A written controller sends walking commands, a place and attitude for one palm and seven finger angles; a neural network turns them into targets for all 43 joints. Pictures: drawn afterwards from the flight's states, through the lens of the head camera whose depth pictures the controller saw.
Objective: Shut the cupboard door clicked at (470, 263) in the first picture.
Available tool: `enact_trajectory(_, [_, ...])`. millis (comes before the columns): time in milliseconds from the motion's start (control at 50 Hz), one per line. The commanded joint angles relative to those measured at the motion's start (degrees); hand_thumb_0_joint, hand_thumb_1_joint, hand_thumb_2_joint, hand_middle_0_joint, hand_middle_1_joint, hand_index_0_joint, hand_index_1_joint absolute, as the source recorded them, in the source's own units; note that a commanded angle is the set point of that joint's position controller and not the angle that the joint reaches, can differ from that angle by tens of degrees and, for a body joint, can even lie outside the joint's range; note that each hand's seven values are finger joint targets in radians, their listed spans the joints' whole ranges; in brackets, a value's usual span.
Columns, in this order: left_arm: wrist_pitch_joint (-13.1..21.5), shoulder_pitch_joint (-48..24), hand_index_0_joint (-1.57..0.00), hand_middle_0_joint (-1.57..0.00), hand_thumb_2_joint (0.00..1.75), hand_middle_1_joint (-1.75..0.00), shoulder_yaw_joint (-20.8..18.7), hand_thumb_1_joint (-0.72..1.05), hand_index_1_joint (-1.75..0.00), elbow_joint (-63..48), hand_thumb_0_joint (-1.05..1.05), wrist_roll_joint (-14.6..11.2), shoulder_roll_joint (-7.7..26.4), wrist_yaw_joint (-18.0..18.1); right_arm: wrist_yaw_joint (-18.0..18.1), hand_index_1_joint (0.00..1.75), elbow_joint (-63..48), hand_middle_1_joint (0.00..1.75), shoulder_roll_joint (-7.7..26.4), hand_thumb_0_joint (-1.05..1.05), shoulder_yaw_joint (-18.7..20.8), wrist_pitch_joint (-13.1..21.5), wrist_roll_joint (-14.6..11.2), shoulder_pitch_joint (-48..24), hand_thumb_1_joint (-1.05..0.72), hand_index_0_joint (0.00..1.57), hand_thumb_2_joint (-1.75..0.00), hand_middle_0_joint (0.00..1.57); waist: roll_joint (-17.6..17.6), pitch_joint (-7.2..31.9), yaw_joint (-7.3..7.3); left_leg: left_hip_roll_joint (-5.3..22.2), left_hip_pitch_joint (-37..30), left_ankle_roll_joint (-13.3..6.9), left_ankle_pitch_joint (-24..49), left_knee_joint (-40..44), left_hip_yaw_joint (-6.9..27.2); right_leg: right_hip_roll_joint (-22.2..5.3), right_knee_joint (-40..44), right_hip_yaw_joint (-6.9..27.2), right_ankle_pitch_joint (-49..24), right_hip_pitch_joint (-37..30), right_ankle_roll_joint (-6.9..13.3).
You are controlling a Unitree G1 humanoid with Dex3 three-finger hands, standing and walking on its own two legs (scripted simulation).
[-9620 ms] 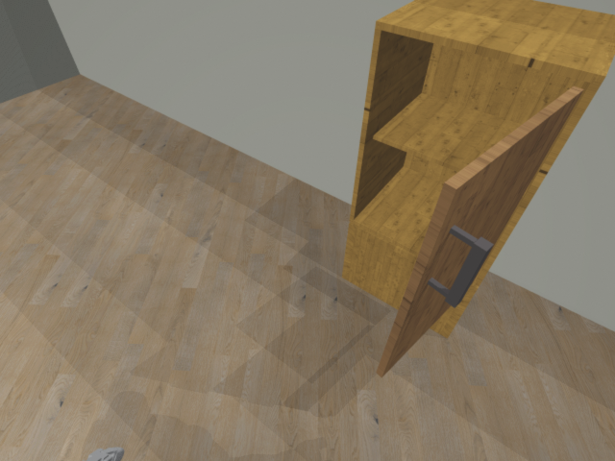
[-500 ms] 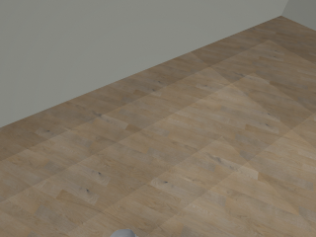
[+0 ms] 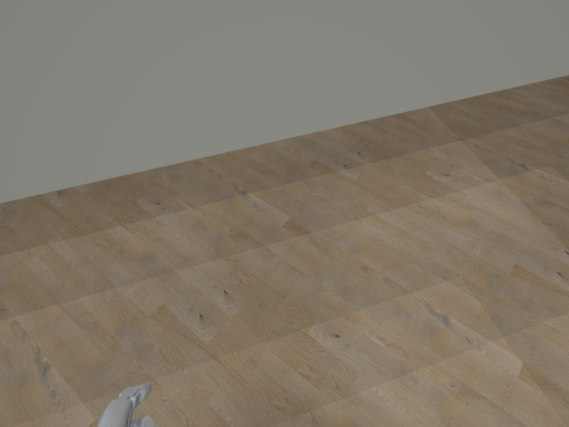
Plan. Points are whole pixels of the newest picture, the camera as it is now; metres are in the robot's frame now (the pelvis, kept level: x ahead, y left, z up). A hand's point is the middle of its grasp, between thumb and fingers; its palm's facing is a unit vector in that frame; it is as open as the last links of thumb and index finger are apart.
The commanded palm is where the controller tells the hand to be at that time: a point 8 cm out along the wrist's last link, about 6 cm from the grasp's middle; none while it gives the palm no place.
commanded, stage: walk to a spot facing it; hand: left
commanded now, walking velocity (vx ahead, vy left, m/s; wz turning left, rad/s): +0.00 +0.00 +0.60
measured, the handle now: out of the picture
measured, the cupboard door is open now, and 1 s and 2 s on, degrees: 79 79 79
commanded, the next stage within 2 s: none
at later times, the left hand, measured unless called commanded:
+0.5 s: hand out of the picture -0.07 +0.18 -0.16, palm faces +0.42 -0.87 -0.27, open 7.4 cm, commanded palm none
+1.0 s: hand (81, 381) +0.21 +0.35 -0.15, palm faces +0.48 -0.86 -0.17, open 7.4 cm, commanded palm none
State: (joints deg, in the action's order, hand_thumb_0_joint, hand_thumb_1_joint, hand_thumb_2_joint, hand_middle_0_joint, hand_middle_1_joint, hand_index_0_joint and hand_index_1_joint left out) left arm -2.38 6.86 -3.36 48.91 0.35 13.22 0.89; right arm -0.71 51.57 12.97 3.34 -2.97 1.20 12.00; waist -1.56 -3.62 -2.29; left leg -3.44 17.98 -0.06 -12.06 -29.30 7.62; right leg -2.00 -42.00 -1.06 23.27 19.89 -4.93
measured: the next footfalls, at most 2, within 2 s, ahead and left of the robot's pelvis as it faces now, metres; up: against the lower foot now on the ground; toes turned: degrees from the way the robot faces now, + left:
right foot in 0.04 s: +0.04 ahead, -0.12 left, +0.00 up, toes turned -1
left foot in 0.58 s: +0.11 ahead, +0.18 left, +0.00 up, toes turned +32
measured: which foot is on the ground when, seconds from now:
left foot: down 0.00-0.04, up 0.06-0.56, down 0.58-1.00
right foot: up 0.00-0.02, down 0.04-0.60, up 0.62-1.00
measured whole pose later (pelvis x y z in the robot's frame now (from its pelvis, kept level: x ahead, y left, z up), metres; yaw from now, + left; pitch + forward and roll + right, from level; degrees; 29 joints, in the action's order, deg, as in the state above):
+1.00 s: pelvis +0.19 +0.13 +0.01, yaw +30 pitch -2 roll +1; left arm 0.2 7.2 -2.8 54.9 1.4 11.3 -1.3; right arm 0.6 61.0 9.5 2.0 3.4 0.4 23.6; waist 2.3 -1.6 -2.3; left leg -4.0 -2.9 -4.1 -16.5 -15.5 -2.2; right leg -8.3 -52.3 -4.4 6.9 35.5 -4.6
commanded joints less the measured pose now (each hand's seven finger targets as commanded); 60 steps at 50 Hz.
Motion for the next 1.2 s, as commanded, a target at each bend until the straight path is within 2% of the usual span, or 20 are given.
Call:
enact_trajectory(0, [2.7, 9.9, -0.2, -0.2, 0.9, -0.3, -2.87, 0.9, -0.3, -2.6, 0.0, 0.54, 10.48, 1.15, 0.52, 0.3, -5.49, 0.3, 7.28, 0.0, 3.27, 1.14, -0.8, -1.66, -0.9, 0.2, -0.9, 0.2, 5.91, 9.88, 5.05, 4.56, 11.69, -1.45, -0.15, -7.63, 8.04, -10.13, 25.79, 9.12, -8.71, -23.12, 3.53])
enact_trajectory(20, [2.8, 9.61, -0.2, -0.2, 0.9, -0.3, -3.66, 0.9, -0.3, -3.19, 0.0, 1.26, 15.35, 1.38, 0.49, 0.3, -7.07, 0.3, 4.64, 0.0, 2.89, 1.2, -0.71, -2.14, -0.9, 0.2, -0.9, 0.2, 20.35, 7.63, 5.57, -2.95, 20.28, 2.96, -20.93, -22.48, -3.08, -25.65, 28.33, 25.07, -13.52, -21.94, 10.63])
enact_trajectory(40, [2.43, 8.08, -0.2, -0.2, 0.9, -0.3, -3.11, 0.9, -0.3, -3.93, 0.0, 0.79, 14.45, 1.61, 0.56, 0.3, -6.91, 0.3, 8.17, 0.0, 3.64, 0.89, -0.09, -2.79, -0.9, 0.2, -0.9, 0.2, 13.4, 6.67, 4.8, 0.74, 17.64, 2.36, -21.86, -32.93, -0.55, -27.64, 27.57, 22.31, -15.2, -13.8, 14.1])
enact_trajectory(140, [3.63, 2.28, -0.2, -0.2, 0.9, -0.3, -1.46, 0.9, -0.3, -3.79, 0.0, 0.68, 7.65, 0.8, -1.54, 0.3, -3.15, 0.3, 6.28, 0.0, 3.33, -0.32, 0.8, 0.19, -0.9, 0.2, -0.9, 0.2, 11.56, 1.25, 1.08, 4.9, 18.37, 3.85, -6.53, -43.11, -5.42, -15.76, 28.51, 4.09, -5.15, -10.24, 8.97])
enact_trajectory(260, [5.17, 12.84, -0.2, -0.2, 0.9, -0.3, -1.87, 0.9, -0.3, 1.95, 0.0, 1.03, 8.12, 0.57, -2.6, 0.3, -4.17, 0.3, 5.27, 0.0, 2.52, 0.51, 0.59, -7.81, -0.9, 0.2, -0.9, 0.2, 10.74, -1.24, 5.55, 7.71, 23.2, 4.17, -4.84, -33.02, -8.33, -18.32, 31.52, 0.91, -3.72, -19.8, 9.32])
enact_trajectory(420, [5.77, 18.28, -0.2, -0.2, 0.9, -0.3, -1.86, 0.9, -0.3, 5.97, 0.0, 1.58, 8.6, 0.05, -3.42, 0.3, -5.7, 0.3, 2.75, 0.0, 0.59, 1.76, 0.27, -14.3, -0.9, 0.2, -0.9, 0.2, 10.98, -2.47, 6.94, 8.18, 16.72, 1.57, -6.14, -15.59, -13.85, -20.73, 29.04, -7.85, -15.02, -20.7, 9.07])
enact_trajectory(480, [5.73, 18.65, -0.2, -0.2, 0.9, -0.3, -2.14, 0.9, -0.3, 6.91, 0.0, 1.77, 9.57, -0.12, -3.31, 0.3, -5.7, 0.3, 2.67, 0.0, 0.25, 2.69, 0.22, -12.94, -0.9, 0.2, -0.9, 0.2, 11.67, -1.51, 6.11, 6.96, 10.1, -0.37, -9.52, -10.13, -16.0, -22.07, 24.92, -9.84, -22.68, -20.2, 8.98])
enact_trajectory(520, [5.75, 16.97, -0.2, -0.2, 0.9, -0.3, -2.23, 0.9, -0.3, 7.48, 0.0, 1.45, 10.65, -0.38, -2.53, 0.3, -3.87, 0.3, 4.14, 0.0, 0.81, 3.41, 0.6, -5.56, -0.9, 0.2, -0.9, 0.2, 10.02, 2.37, 1.61, 3.0, -3.59, -1.92, -8.47, -4.59, -19.41, -20.39, 13.38, -14.47, -33.37, -15.81, 7.38])
enact_trajectory(540, [5.9, 15.82, -0.2, -0.2, 0.9, -0.3, -1.97, 0.9, -0.3, 7.27, 0.0, 0.98, 10.09, -0.7, -1.84, 0.3, -1.41, 0.3, 7.26, 0.0, 1.79, 3.92, 0.84, 3.38, -0.9, 0.2, -0.9, 0.2, 4.76, 8.38, -3.15, 3.1, -18.49, -3.25, -4.64, 1.67, -17.5, -17.6, -1.64, -17.54, -34.71, -9.79, 5.16])
enact_trajectory(560, [5.83, 14.54, -0.2, -0.2, 0.9, -0.3, -1.33, 0.9, -0.3, 4.54, 0.0, 0.41, 6.11, -1.64, -1.1, 0.3, 0.77, 0.3, 15.84, 0.0, 3.95, 4.39, 1.06, 12.24, -0.9, 0.2, -0.9, 0.2, -12.92, 13.86, -7.3, 18.2, -33.13, -8.09, -7.15, 5.78, 5.5, -9.28, -21.56, -17.36, -5.24, 8.46, 1.14])
enact_trajectory(580, [5.43, 8.24, -0.2, -0.2, 0.9, -0.3, -0.71, 0.9, -0.3, 0.34, 0.0, 0.34, 5.84, -1.72, -0.2, 0.3, 2.06, 0.3, 20.28, 0.0, 4.9, 4.55, 0.01, 16.42, -0.9, 0.2, -0.9, 0.2, -16.84, 14.45, -8.88, 27.41, -36.98, -12.13, 3.1, 12.37, 22.3, -4.83, -31.63, -8.56, 11.58, 23.1, 0.11])
enact_trajectory(620, [5.07, 4.47, -0.2, -0.2, 0.9, -0.3, -1.31, 0.9, -0.3, 0.74, 0.0, 0.44, 6.34, -1.18, 0.57, 0.3, 1.72, 0.3, 16.37, 0.0, 3.73, 4.55, -0.45, 10.38, -0.9, 0.2, -0.9, 0.2, -4.34, 7.28, -5.77, 26.79, -24.65, -12.05, 1.99, 13.49, 15.24, -8.99, -34.95, -2.61, 3.99, 22.7, 1.55])
enact_trajectory(700, [3.63, 13.45, -0.2, -0.2, 0.9, -0.3, -0.95, 0.9, -0.3, 6.11, 0.0, 1.52, 2.62, -1.84, 0.93, 0.3, 0.09, 0.3, 7.73, 0.0, 0.85, 6.59, -0.44, 0.78, -0.9, 0.2, -0.9, 0.2, -5.11, -0.11, 2.5, 16.64, -7.82, -7.48, 10.15, 16.31, -0.41, -9.18, -28.34, -2.09, -7.87, 13.33, 0.31])
enact_trajectory(1020, [4.73, -8.96, -0.2, -0.2, 0.9, -0.3, 0.15, 0.9, -0.3, -0.49, 0.0, 0.48, 0.31, -2.19, 2.48, 0.3, 9.59, 0.3, 4.41, 0.0, 0.28, 7.68, 0.05, 17.29, -0.9, 0.2, -0.9, 0.2, -4.9, -4.68, -1.56, 17.45, -21.04, -10.34, 28.97, 15.07, 0.16, -4.28, 1.92, -3.75, -13.76, 16.51, 3.14])
enact_trajectory(1060, [5.14, -5.88, -0.2, -0.2, 0.9, -0.3, -0.02, 0.9, -0.3, 0.42, 0.0, 0.45, 0.89, -2.02, 2.53, 0.3, 10.38, 0.3, 5.12, 0.0, 0.33, 7.51, 0.15, 17.35, -0.9, 0.2, -0.9, 0.2, -4.2, -3.22, 0.19, 17.28, -19.68, -9.76, 38.21, 10.63, -0.69, -1.61, 5.49, -5.54, -11.1, 8.12, 4.69])
enact_trajectory(1100, [5.99, 7.64, -0.2, -0.2, 0.9, -0.3, -0.85, 0.9, -0.3, 4.51, 0.0, 0.78, 2.74, -1.72, 2.59, 0.3, 10.71, 0.3, 6.11, 0.0, 0.51, 7.47, -0.28, 15.93, -0.9, 0.2, -0.9, 0.2, -1.59, 2.95, 6.38, 14.77, -16.33, -7.21, 43.23, -3.44, -2.98, 0.73, 11.34, -6.47, -14.98, -9.2, 5.89])
enact_trajectory(1120, [6.85, 16.73, -0.2, -0.2, 0.9, -0.3, -1.86, 0.9, -0.3, 7.34, 0.0, 1.27, 6.31, -1.29, 2.17, 0.3, 10.2, 0.3, 5.02, 0.0, 0.48, 7.63, -0.81, 15.92, -0.9, 0.2, -0.9, 0.2, 3.88, 8.7, 9.8, 11.44, -6.1, -5.08, 33.55, -16.89, -4.38, -4.78, 12.73, -0.21, -16.73, -25.17, 8.19])
enact_trajectory(1140, [7.14, 24.21, -0.2, -0.2, 0.9, -0.3, -3.51, 0.9, -0.3, 9.44, 0.0, 1.7, 11.98, -0.65, 1.78, 0.3, 8.99, 0.3, 1.67, 0.0, 0.13, 7.92, -1.46, 19.36, -0.9, 0.2, -0.9, 0.2, 16.81, 17.08, 10.71, 0.88, 9.16, -2.06, -6.03, -36.22, -8.88, -23.04, 18.43, 24.44, -20.98, -38.7, 14.6])
enact_trajectory(1160, [6.63, 23.34, -0.2, -0.2, 0.9, -0.3, -3.56, 0.9, -0.3, 9.85, 0.0, 0.3, 13.07, -0.57, 1.88, 0.3, 8.08, 0.3, 2.63, 0.0, 0.21, 7.49, -1.47, 17.34, -0.9, 0.2, -0.9, 0.2, 13.75, 15.87, 9.26, 1.84, 12.75, -2.83, -19.08, -47.2, -4.72, -27.99, 24.69, 31.01, -18.99, -34.11, 17.56])
enact_trajectory(1180, [6.3, 17.25, -0.2, -0.2, 0.9, -0.3, -3.06, 0.9, -0.3, 8.56, 0.0, 0.21, 10.46, -0.47, 1.7, 0.3, 8.55, 0.3, 2.38, 0.0, 0.66, 7.18, -1.19, 15.95, -0.9, 0.2, -0.9, 0.2, 7.93, 9.82, 7.55, 5.45, 14.11, -3.36, -14.66, -50.09, -3.73, -26.1, 27.72, 26.77, -4.59, -26.36, 17.17])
